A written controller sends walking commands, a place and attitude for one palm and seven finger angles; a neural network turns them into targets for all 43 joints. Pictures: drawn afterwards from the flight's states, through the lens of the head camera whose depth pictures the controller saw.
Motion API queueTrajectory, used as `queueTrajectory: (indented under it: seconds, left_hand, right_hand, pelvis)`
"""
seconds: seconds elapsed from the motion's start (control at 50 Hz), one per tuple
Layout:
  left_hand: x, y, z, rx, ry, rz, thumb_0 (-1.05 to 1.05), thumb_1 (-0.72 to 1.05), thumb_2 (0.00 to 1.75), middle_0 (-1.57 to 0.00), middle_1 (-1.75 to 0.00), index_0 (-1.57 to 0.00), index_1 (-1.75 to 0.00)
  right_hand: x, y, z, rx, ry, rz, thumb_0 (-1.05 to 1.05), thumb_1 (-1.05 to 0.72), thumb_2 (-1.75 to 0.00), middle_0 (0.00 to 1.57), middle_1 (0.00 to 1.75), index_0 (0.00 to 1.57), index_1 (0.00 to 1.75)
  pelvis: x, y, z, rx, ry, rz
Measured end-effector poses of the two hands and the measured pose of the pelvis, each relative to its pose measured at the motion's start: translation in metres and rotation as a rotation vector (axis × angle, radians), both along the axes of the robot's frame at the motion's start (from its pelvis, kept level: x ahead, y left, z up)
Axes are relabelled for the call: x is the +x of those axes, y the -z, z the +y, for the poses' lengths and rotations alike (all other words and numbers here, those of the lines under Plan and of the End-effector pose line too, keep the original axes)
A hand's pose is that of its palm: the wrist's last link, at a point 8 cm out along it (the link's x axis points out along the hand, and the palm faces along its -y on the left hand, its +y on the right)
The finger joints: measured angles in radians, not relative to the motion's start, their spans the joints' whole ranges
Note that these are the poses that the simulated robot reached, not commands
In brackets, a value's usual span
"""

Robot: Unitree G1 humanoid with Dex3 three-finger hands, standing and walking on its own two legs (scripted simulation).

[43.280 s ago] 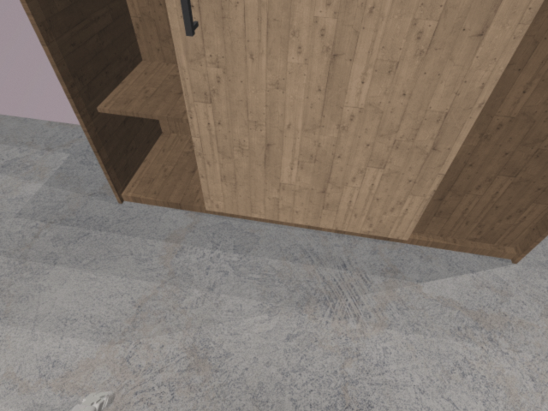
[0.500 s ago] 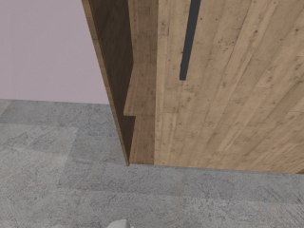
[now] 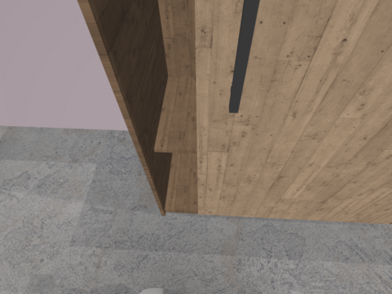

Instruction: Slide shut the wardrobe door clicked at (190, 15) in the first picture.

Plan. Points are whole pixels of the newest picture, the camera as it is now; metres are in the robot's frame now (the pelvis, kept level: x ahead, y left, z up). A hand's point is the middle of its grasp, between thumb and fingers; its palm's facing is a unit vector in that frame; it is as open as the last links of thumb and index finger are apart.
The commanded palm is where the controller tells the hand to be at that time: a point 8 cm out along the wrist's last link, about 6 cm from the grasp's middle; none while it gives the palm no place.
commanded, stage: come to a stop and stand still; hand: right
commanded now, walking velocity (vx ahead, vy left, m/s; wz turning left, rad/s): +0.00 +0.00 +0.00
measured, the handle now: (241, 51) +0.48 -0.04 +0.23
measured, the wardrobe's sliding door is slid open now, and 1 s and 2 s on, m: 0.17 0.17 0.17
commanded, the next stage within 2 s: look again from close up in 1.12 s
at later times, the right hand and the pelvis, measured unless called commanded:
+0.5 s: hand out of the picture -0.01 -0.18 -0.16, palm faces -0.03 +0.97 -0.23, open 7.4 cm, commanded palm none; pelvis -0.03 +0.00 +0.01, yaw +3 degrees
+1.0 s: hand out of the picture -0.04 -0.13 -0.16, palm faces +0.01 +0.98 -0.18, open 7.4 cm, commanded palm none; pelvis -0.03 +0.02 +0.02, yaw +2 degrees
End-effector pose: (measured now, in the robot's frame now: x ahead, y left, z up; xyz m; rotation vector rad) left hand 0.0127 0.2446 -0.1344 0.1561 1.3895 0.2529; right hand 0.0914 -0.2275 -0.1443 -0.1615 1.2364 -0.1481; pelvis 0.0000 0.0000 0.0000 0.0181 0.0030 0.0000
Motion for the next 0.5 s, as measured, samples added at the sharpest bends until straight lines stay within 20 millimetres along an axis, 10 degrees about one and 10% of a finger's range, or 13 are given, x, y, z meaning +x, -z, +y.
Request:
queueTrajectory:
  seconds: [0.22, 0.5]
  left_hand:
    - [0.006, -0.013, -0.029, -0.009, 0.065, -0.064, 0.0, 0.91, 0.9, -0.2, -0.3, -0.2, -0.3]
    - [-0.038, 0.006, -0.02, -0.091, -0.011, -0.055, 0.0, 0.93, 0.9, -0.2, -0.3, -0.2, -0.3]
  right_hand:
    - [-0.048, -0.014, -0.035, -0.023, 0.029, 0.084, 0.0, -0.91, -0.9, 0.2, 0.3, 0.19, 0.3]
    - [-0.105, -0.021, 0.0, -0.031, -0.019, 0.15, 0.0, -0.91, -0.9, 0.2, 0.3, 0.19, 0.3]
  pelvis:
    - [-0.014, -0.014, -0.017, 0.005, -0.024, 0.011]
    - [-0.032, -0.013, -0.001, -0.032, -0.045, -0.018]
